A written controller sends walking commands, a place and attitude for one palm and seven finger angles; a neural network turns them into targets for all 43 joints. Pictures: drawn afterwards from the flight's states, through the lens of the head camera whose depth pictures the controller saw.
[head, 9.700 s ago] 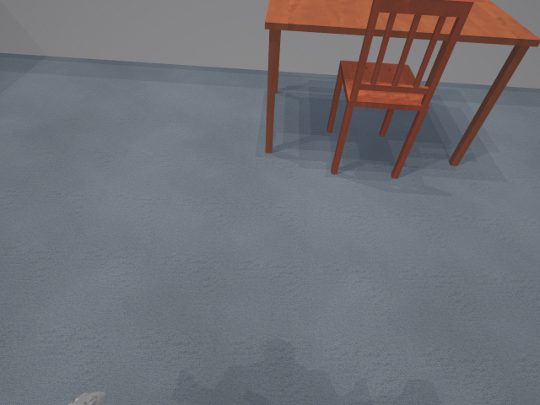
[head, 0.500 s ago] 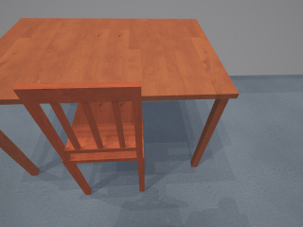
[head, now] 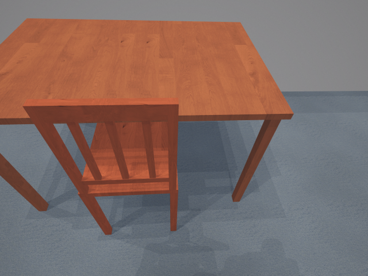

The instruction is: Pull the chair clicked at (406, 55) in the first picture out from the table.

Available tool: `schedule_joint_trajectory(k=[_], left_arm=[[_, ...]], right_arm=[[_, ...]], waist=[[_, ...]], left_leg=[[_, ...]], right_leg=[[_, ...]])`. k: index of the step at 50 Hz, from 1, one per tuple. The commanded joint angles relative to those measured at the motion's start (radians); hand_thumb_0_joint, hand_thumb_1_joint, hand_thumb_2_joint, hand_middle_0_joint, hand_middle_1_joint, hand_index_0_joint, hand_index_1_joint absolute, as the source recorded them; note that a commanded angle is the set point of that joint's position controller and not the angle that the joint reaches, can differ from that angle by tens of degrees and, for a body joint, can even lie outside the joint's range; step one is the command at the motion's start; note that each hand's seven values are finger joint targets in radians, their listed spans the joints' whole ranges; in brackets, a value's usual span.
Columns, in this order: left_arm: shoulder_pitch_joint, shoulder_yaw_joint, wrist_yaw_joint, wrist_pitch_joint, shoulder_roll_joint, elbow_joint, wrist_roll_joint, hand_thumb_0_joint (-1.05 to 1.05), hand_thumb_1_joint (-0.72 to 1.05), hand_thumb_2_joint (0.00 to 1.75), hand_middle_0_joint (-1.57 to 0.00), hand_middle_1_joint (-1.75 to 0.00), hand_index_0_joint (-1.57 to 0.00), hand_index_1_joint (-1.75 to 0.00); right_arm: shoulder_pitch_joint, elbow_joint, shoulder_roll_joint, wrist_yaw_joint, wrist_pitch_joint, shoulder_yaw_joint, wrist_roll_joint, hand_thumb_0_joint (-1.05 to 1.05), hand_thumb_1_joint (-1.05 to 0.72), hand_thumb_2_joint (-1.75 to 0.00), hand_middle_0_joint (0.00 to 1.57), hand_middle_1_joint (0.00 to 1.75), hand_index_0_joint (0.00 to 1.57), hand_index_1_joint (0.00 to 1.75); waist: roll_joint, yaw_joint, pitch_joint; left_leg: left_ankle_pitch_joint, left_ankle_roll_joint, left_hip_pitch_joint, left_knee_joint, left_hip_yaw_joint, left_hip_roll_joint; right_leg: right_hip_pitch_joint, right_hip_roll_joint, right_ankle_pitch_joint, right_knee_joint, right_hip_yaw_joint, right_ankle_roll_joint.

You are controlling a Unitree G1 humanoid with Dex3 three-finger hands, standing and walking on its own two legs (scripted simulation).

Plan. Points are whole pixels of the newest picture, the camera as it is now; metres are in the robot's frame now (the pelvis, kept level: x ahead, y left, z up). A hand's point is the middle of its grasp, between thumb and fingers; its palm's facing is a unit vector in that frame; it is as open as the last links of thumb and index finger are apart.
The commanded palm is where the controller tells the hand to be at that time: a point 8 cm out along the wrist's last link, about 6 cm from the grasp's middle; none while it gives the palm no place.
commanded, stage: look again from close up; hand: left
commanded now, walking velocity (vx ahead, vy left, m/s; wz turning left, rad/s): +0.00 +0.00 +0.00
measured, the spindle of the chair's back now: (118, 152) +0.47 +0.23 -0.08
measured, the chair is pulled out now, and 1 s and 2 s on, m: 0.00 0.00 0.00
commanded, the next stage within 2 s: shuffle to correct the standing spot in 0.90 s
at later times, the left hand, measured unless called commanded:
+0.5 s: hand out of the picture -0.02 +0.18 -0.18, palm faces +0.02 -0.98 -0.17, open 7.4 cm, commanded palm none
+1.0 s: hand out of the picture -0.02 +0.19 -0.18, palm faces +0.01 -0.98 -0.17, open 7.4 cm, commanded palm none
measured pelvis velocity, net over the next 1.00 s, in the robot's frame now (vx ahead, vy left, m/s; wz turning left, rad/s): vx -0.02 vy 0.02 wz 0.00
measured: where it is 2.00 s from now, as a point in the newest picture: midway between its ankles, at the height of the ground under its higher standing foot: outside the picture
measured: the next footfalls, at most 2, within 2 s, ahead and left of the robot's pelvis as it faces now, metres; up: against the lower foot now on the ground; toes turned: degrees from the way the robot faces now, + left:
left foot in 1.64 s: +0.13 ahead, +0.07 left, +0.00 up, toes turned +13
right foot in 2.00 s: +0.19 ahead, -0.26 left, +0.00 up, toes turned +2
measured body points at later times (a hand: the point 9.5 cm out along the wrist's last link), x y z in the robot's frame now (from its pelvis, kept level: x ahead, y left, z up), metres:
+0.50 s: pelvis -0.01 +0.02 +0.00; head +0.00 +0.03 +0.45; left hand -0.02 +0.24 -0.16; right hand -0.01 -0.21 -0.15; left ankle -0.04 +0.08 -0.74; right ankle -0.04 -0.11 -0.74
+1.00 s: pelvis -0.02 +0.02 +0.00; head +0.00 +0.03 +0.45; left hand -0.02 +0.24 -0.16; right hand -0.01 -0.21 -0.15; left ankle -0.04 +0.08 -0.74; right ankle -0.04 -0.11 -0.74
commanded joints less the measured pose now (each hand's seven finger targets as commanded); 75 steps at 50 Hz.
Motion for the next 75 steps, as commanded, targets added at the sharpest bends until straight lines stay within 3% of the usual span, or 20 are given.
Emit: schedule_joint_trajectory(k=[1, 17, 25, 34, 45, 50, 51, 56, 59, 62, 65, 66, 67, 68, 69, 70, 71, 72, 73, 75], left_arm=[[0.07, 0.013, 0.008, -0.011, 0.099, -0.027, 0.002, 0.0, 0.9, 0.9, -0.2, -0.3, -0.2, -0.3], [0.068, 0.013, 0.005, -0.003, 0.099, -0.022, 0.005, 0.0, 0.9, 0.9, -0.2, -0.3, -0.2, -0.3], [0.066, 0.015, 0.004, -0.003, 0.099, -0.024, 0.006, 0.0, 0.9, 0.9, -0.2, -0.3, -0.2, -0.3], [0.066, 0.017, 0.005, -0.002, 0.102, -0.019, 0.005, 0.0, 0.9, 0.9, -0.2, -0.3, -0.2, -0.3], [0.062, 0.016, 0.004, -0.002, 0.101, -0.019, 0.007, 0.0, 0.9, 0.9, -0.2, -0.3, -0.2, -0.3], [0.062, 0.015, 0.004, -0.004, 0.101, -0.019, 0.006, 0.0, 0.9, 0.9, -0.2, -0.3, -0.2, -0.3], [0.07, 0.012, 0.004, 0.0, 0.079, -0.013, 0.006, 0.0, 0.9, 0.9, -0.2, -0.3, -0.2, -0.3], [0.071, 0.014, -0.005, 0.014, 0.063, -0.018, 0.02, 0.0, 0.9, 0.9, -0.2, -0.3, -0.2, -0.3], [0.061, 0.02, -0.011, 0.019, 0.061, -0.032, 0.025, 0.0, 0.9, 0.9, -0.2, -0.3, -0.2, -0.3], [0.061, 0.028, -0.016, 0.015, 0.058, -0.05, 0.024, 0.0, 0.9, 0.9, -0.2, -0.3, -0.2, -0.3], [0.097, 0.038, -0.017, 0.008, 0.058, -0.049, 0.018, 0.0, 0.9, 0.9, -0.2, -0.3, -0.2, -0.3], [0.127, 0.042, -0.016, 0.006, 0.059, -0.04, 0.016, 0.0, 0.9, 0.9, -0.2, -0.3, -0.2, -0.3], [0.163, 0.047, -0.012, 0.005, 0.069, -0.03, 0.016, 0.0, 0.9, 0.9, -0.2, -0.3, -0.2, -0.3], [0.207, 0.051, -0.009, 0.003, 0.088, -0.019, 0.018, 0.0, 0.9, 0.9, -0.2, -0.3, -0.2, -0.3], [0.255, 0.06, -0.002, 0.002, 0.116, -0.004, 0.019, 0.0, 0.9, 0.9, -0.2, -0.3, -0.2, -0.3], [0.297, 0.06, 0.002, 0.0, 0.118, 0.003, 0.019, 0.0, 0.9, 0.9, -0.2, -0.3, -0.2, -0.3], [0.308, 0.051, 0.006, -0.006, 0.103, 0.007, 0.023, 0.0, 0.9, 0.9, -0.2, -0.3, -0.2, -0.3], [0.293, 0.049, 0.01, -0.009, 0.086, 0.008, 0.025, 0.0, 0.9, 0.9, -0.2, -0.3, -0.2, -0.3], [0.283, 0.048, 0.011, -0.01, 0.086, 0.005, 0.026, 0.0, 0.9, 0.9, -0.2, -0.3, -0.2, -0.3], [0.253, 0.048, 0.014, -0.01, 0.085, -0.009, 0.03, 0.0, 0.9, 0.9, -0.2, -0.3, -0.2, -0.3]], right_arm=[[0.051, -0.022, -0.117, -0.01, -0.014, -0.023, -0.003, 0.0, -0.9, -0.9, 0.2, 0.3, 0.2, 0.3], [0.045, -0.027, -0.125, -0.008, -0.016, -0.024, -0.003, 0.0, -0.9, -0.9, 0.2, 0.3, 0.2, 0.3], [0.046, -0.029, -0.123, -0.008, -0.017, -0.026, -0.001, 0.0, -0.9, -0.9, 0.2, 0.3, 0.2, 0.3], [0.052, -0.026, -0.128, -0.009, -0.021, -0.027, -0.002, 0.0, -0.9, -0.9, 0.2, 0.3, 0.2, 0.3], [0.043, -0.025, -0.122, -0.008, -0.018, -0.028, -0.001, 0.0, -0.9, -0.9, 0.2, 0.3, 0.2, 0.3], [0.041, -0.026, -0.122, -0.008, -0.019, -0.028, -0.001, 0.0, -0.9, -0.9, 0.2, 0.3, 0.2, 0.3], [0.058, -0.019, -0.102, -0.006, -0.017, -0.022, -0.003, 0.0, -0.9, -0.9, 0.2, 0.3, 0.2, 0.3], [0.08, -0.015, -0.12, -0.005, -0.001, -0.039, -0.01, 0.0, -0.9, -0.9, 0.2, 0.3, 0.2, 0.3], [0.113, -0.015, -0.134, -0.011, 0.003, -0.05, -0.014, 0.0, -0.9, -0.9, 0.2, 0.3, 0.2, 0.3], [0.146, -0.015, -0.135, -0.019, 0.001, -0.057, -0.018, 0.0, -0.9, -0.9, 0.2, 0.3, 0.2, 0.3], [0.145, -0.022, -0.126, -0.025, -0.004, -0.059, -0.016, 0.0, -0.9, -0.9, 0.2, 0.3, 0.2, 0.3], [0.132, -0.028, -0.125, -0.025, -0.006, -0.058, -0.015, 0.0, -0.9, -0.9, 0.2, 0.3, 0.2, 0.3], [0.12, -0.035, -0.109, -0.023, -0.009, -0.057, -0.013, 0.0, -0.9, -0.9, 0.2, 0.3, 0.2, 0.3], [0.105, -0.046, -0.087, -0.021, -0.01, -0.054, -0.01, 0.0, -0.9, -0.9, 0.2, 0.3, 0.2, 0.3], [0.09, -0.059, -0.052, -0.018, -0.009, -0.05, -0.01, 0.0, -0.9, -0.9, 0.2, 0.3, 0.2, 0.3], [0.043, -0.083, -0.044, -0.018, -0.001, -0.053, -0.014, 0.0, -0.9, -0.9, 0.2, 0.3, 0.2, 0.3], [0.012, -0.093, -0.047, -0.016, -0.001, -0.056, -0.015, 0.0, -0.9, -0.9, 0.2, 0.3, 0.2, 0.3], [0.001, -0.09, -0.037, -0.012, -0.001, -0.058, -0.015, 0.0, -0.9, -0.9, 0.2, 0.3, 0.2, 0.3], [-0.012, -0.092, -0.023, -0.007, 0.001, -0.057, -0.013, 0.0, -0.9, -0.9, 0.2, 0.3, 0.2, 0.3], [-0.027, -0.1, -0.003, 0.001, 0.004, -0.055, -0.014, 0.0, -0.9, -0.9, 0.2, 0.3, 0.2, 0.3]], waist=[[0.027, 0.005, 0.033], [0.031, 0.006, 0.05], [0.008, 0.007, 0.052], [0.029, 0.007, 0.021], [0.018, 0.008, 0.048], [0.009, 0.006, 0.034], [0.009, 0.002, 0.021], [0.048, -0.008, 0.105], [0.104, -0.019, 0.134], [0.105, -0.024, 0.094], [0.082, -0.006, 0.038], [0.059, 0.008, 0.023], [0.02, 0.022, 0.013], [-0.093, 0.038, 0.007], [-0.222, 0.05, 0.005], [-0.263, 0.074, 0.029], [-0.188, 0.074, 0.046], [-0.115, 0.064, 0.057], [-0.065, 0.058, 0.052], [-0.039, 0.044, 0.051]], left_leg=[[0.302, 0.001, -0.027, -0.078, -0.124, 0.141], [0.225, 0.006, -0.045, -0.12, -0.141, 0.143], [0.233, 0.01, -0.048, -0.124, -0.143, 0.143], [0.293, 0.008, -0.024, -0.122, -0.146, 0.146], [0.254, 0.007, -0.039, -0.13, -0.142, 0.144], [0.272, 0.007, -0.028, -0.122, -0.142, 0.142], [0.227, 0.005, -0.03, -0.124, -0.144, 0.144], [-0.128, 0.048, -0.093, -0.212, -0.269, 0.205], [-0.145, 0.086, -0.082, -0.228, -0.347, 0.243], [0.049, 0.12, -0.023, -0.169, -0.378, 0.264], [0.294, 0.107, -0.044, -0.062, -0.32, 0.242], [0.278, 0.086, -0.109, -0.024, -0.276, 0.215], [0.217, 0.063, -0.199, 0.025, -0.222, 0.172], [0.129, 0.031, -0.294, 0.126, -0.113, 0.1], [-0.055, 0.0, -0.39, 0.262, -0.009, 0.027], [-0.281, -0.01, -0.463, 0.423, 0.014, 0.025], [-0.316, -0.013, -0.505, 0.547, -0.01, 0.044], [-0.3, -0.014, -0.523, 0.6, -0.023, 0.061], [-0.298, -0.017, -0.521, 0.602, -0.015, 0.064], [-0.261, -0.019, -0.48, 0.535, 0.008, 0.071]], right_leg=[[-0.028, -0.105, 0.276, -0.05, 0.09, -0.031], [-0.049, -0.099, 0.171, -0.062, 0.09, -0.023], [-0.05, -0.1, 0.175, -0.062, 0.084, -0.021], [-0.043, -0.1, 0.187, -0.05, 0.081, -0.018], [-0.054, -0.104, 0.184, -0.064, 0.085, -0.019], [-0.05, -0.104, 0.202, -0.064, 0.087, -0.019], [-0.043, -0.101, 0.16, -0.054, 0.074, -0.013], [-0.139, -0.061, -0.045, 0.025, -0.001, -0.011], [-0.222, -0.044, -0.094, 0.102, -0.025, -0.009], [-0.26, -0.044, -0.112, 0.131, -0.019, -0.013], [-0.151, -0.047, -0.014, 0.048, -0.021, -0.02], [-0.066, -0.063, 0.042, 0.022, -0.011, -0.025], [0.033, -0.095, 0.107, 0.01, 0.02, -0.038], [0.131, -0.153, 0.218, -0.017, 0.072, -0.062], [0.197, -0.248, 0.365, -0.063, 0.16, -0.11], [0.207, -0.318, 0.557, -0.091, 0.213, -0.173], [0.201, -0.338, 0.717, -0.083, 0.221, -0.216], [0.196, -0.328, 0.77, -0.072, 0.186, -0.241], [0.198, -0.306, 0.794, -0.06, 0.15, -0.244], [0.149, -0.27, 0.747, -0.066, 0.112, -0.233]])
